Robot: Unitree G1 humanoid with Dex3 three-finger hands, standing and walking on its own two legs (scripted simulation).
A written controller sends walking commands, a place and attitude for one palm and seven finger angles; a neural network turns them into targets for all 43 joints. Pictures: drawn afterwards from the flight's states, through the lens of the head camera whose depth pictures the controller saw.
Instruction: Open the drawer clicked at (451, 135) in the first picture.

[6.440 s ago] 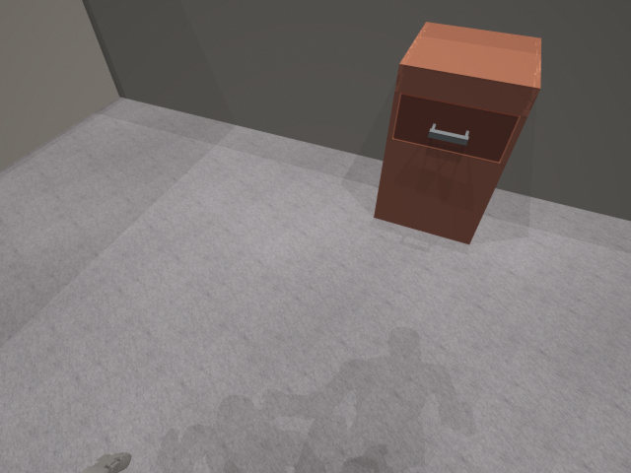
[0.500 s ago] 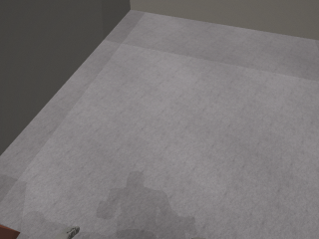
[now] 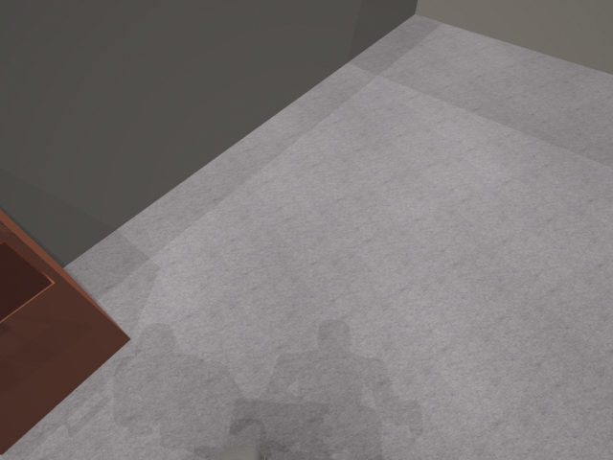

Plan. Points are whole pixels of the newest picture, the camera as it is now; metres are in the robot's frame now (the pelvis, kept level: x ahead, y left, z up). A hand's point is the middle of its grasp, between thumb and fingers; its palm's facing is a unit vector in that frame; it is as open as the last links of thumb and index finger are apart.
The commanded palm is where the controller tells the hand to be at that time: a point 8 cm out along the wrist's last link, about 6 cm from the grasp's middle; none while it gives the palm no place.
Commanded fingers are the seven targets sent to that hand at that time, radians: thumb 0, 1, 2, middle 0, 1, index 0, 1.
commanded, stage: turn to face it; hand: left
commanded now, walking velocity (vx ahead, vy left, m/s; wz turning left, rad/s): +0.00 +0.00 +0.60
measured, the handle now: out of the picture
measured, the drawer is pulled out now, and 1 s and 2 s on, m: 0.00 0.00 0.00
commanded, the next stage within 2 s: take the last steps up to it in 1.60 s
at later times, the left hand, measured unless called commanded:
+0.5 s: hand out of the picture +0.08 +0.22 -0.14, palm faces +0.28 -0.91 -0.30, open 7.4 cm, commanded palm none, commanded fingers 0.00 0.90 0.90 -0.20 -0.30 -0.20 -0.30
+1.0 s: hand out of the picture -0.13 +0.19 -0.18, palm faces +0.61 -0.75 -0.26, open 7.4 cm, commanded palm none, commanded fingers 0.00 0.90 0.90 -0.20 -0.30 -0.20 -0.30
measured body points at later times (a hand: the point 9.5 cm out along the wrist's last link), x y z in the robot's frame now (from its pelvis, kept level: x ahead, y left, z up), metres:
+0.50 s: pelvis +0.00 -0.01 -0.01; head +0.04 -0.03 +0.44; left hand +0.06 +0.27 -0.12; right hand +0.14 -0.24 -0.17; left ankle -0.01 +0.13 -0.74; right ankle +0.04 -0.12 -0.74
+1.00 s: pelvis -0.03 +0.00 -0.01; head -0.01 +0.03 +0.43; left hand -0.16 +0.22 -0.16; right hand +0.22 -0.16 -0.14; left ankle -0.09 +0.08 -0.74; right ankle +0.04 -0.12 -0.74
